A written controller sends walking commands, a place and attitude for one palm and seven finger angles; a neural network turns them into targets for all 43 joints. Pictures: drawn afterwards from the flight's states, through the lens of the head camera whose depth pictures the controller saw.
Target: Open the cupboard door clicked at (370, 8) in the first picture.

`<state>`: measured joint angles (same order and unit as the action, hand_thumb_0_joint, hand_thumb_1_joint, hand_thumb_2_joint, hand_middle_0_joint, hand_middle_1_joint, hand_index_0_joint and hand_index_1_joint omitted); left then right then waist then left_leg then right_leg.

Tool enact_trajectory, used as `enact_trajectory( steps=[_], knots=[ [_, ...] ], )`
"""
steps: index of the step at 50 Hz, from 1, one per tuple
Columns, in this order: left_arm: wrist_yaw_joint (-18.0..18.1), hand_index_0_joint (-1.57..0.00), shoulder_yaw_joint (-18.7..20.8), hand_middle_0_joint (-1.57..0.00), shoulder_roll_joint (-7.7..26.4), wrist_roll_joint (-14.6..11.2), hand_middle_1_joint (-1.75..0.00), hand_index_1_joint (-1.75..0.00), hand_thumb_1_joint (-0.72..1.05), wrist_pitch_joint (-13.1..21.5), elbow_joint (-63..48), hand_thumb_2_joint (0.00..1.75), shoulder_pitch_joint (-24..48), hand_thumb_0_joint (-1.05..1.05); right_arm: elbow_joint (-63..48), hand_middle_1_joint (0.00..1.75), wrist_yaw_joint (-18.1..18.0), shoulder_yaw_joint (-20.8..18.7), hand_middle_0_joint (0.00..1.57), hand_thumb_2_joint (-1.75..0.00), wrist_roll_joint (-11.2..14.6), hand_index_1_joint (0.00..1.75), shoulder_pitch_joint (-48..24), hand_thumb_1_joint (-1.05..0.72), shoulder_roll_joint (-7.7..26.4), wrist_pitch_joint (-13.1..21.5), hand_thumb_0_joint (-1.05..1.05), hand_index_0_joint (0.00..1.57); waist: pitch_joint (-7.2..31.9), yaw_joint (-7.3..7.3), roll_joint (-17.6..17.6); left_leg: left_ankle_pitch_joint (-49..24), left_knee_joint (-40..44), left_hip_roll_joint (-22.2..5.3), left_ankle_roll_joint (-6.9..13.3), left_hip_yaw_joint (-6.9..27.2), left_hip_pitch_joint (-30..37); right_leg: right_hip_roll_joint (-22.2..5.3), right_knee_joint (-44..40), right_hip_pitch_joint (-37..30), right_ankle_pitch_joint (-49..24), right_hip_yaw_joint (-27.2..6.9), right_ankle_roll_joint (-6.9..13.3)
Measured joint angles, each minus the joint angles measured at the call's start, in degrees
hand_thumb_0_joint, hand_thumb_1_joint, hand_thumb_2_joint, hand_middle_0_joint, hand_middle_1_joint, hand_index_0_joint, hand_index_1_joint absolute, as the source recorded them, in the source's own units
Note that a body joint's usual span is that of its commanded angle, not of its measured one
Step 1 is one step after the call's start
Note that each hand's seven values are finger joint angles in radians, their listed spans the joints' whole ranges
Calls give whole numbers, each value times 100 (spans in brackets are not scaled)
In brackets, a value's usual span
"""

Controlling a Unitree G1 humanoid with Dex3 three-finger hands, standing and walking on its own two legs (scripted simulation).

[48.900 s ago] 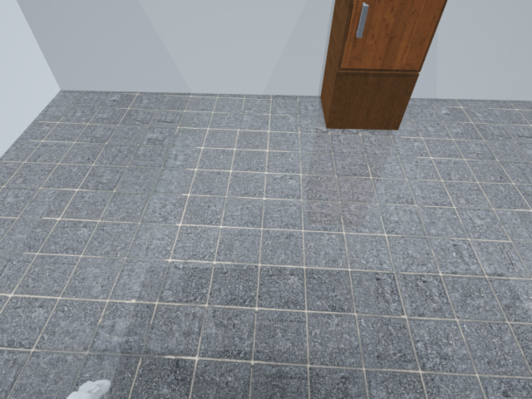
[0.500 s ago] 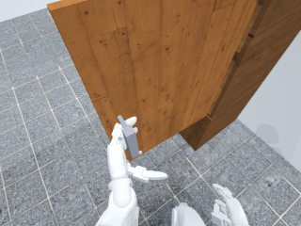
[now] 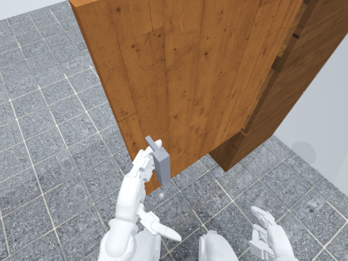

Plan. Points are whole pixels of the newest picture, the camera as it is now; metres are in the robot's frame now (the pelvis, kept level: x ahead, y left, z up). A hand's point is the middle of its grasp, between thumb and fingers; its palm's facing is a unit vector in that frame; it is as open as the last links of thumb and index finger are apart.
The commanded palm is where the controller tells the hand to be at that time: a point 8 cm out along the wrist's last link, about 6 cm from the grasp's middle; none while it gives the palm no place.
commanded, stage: slide the hand sideways off the handle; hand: left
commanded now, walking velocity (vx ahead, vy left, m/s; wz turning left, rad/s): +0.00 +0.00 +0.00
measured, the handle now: (157, 162) +0.33 +0.06 +0.03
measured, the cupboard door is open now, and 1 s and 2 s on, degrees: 89 89 89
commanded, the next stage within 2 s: draw the hand back to the body in 0.70 s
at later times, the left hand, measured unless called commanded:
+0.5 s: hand (134, 212) +0.22 +0.09 +0.03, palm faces -0.11 -0.99 -0.02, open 15.9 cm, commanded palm +0.19 +0.16 +0.03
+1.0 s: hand (99, 218) +0.20 +0.14 +0.08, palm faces -0.08 -0.99 -0.07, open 16.3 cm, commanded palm +0.17 +0.20 +0.08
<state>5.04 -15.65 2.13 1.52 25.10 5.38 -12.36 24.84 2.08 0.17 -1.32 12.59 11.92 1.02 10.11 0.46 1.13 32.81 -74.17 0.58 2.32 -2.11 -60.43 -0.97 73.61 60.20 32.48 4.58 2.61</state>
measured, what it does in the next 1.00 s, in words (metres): stands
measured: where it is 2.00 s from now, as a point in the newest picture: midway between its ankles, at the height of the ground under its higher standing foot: outside the picture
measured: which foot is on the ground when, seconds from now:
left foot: down 0.00-1.00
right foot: down 0.00-1.00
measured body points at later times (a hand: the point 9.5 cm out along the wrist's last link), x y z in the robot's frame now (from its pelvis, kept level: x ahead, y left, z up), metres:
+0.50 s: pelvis +0.01 -0.02 -0.01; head +0.10 -0.02 +0.44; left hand +0.22 +0.15 +0.04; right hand +0.21 -0.24 -0.09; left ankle +0.03 +0.10 -0.62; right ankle +0.03 -0.10 -0.62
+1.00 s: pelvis +0.00 +0.00 +0.00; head +0.06 -0.01 +0.44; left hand +0.20 +0.20 +0.08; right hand +0.20 -0.23 -0.08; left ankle +0.03 +0.10 -0.62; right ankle +0.03 -0.10 -0.62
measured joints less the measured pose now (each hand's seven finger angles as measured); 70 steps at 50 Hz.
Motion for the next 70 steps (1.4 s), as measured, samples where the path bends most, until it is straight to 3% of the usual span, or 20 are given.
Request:
enact_trajectory(
  steps=[17, 24, 33, 40, 47, 54, 60, 66, 70],
  knots=[
    [-755, -22, 471, -21, 447, -413, -32, -33, -50, 92, -800, 30, -890, -1, -87, 30, -179, 55, 20, -90, 66, 30, -128, -90, -24, 44, 1, 20, -5, -100, 44, 136, -192, -50, -87, 133, -141, 53, 138, 94, 137, 127, 82],
    [-1102, -24, 856, -21, 601, -665, -33, -34, -50, 44, -1009, 30, -1300, -1, -61, 30, -257, -15, 20, -90, 122, 30, -113, -90, -12, 34, 1, 20, 36, -113, 28, 179, -199, -86, -143, 166, -93, 93, 146, 50, 182, 155, 125],
    [-1546, -19, 1533, -17, 763, -1171, -31, -32, -50, 267, -1085, 30, -1653, -1, 11, 30, -368, -104, 20, -90, 164, 30, -138, -90, 79, 164, 1, 20, 82, -160, 36, 208, -353, -97, -186, 264, -238, 102, 254, 148, 217, 253, 164],
    [-2021, -16, 1477, -15, 857, -1391, -30, -31, -50, 230, -1273, 30, -1694, -1, -11, 30, -431, -123, 20, -90, 197, 30, -187, -91, 136, 276, 1, 20, 81, -146, 77, 233, -568, -100, -149, 298, -427, 98, 405, 296, 217, 293, 144],
    [-1726, -16, 1512, -16, 1032, -1271, -30, -30, -50, -302, -1813, 30, -1633, -2, -128, 30, -485, -96, 20, -90, 253, 30, -64, -91, 28, 164, 1, 20, 42, -176, 89, 193, -489, -119, -90, 247, -242, 121, 292, 118, 132, 239, 100],
    [-1640, -16, 1885, -15, 1110, -1487, -30, -30, -50, -770, -2181, 30, -2005, -2, -175, 30, -549, 84, 20, -90, 375, 30, 230, -90, -35, 55, 1, 20, 63, -111, 217, -69, 292, -80, -32, 260, 607, 126, -559, -780, -156, 226, -3],
    [-1842, -15, 1879, -15, 1254, -1559, -30, -30, -50, -930, -2135, 30, -2167, -1, -276, 30, -632, 171, 20, -90, 385, 30, 374, -90, 90, 224, 1, 20, -5, -36, 200, -226, 791, -59, 14, 268, 1175, 136, -1126, -1384, -349, 219, -63],
    [-1794, -16, 2073, -16, 1384, -1658, -30, -30, -47, -963, -2416, 31, -2212, -2, -235, 30, -628, 113, 20, -90, 413, 30, 387, -90, 166, 394, 1, 20, -86, -41, 187, -274, 1130, -59, 48, 241, 1682, 157, -1517, -1903, -443, 177, -113],
    [-817, -16, 2060, -16, 1535, -953, -30, -30, -40, -1682, -2866, 35, -2420, -1, -204, 30, -770, 126, 20, -90, 361, 30, 429, -90, 104, 211, 1, 20, -58, -121, 163, -389, 1619, -31, 89, 133, 2220, 146, -1947, -2383, -563, 57, -174]
  ],
)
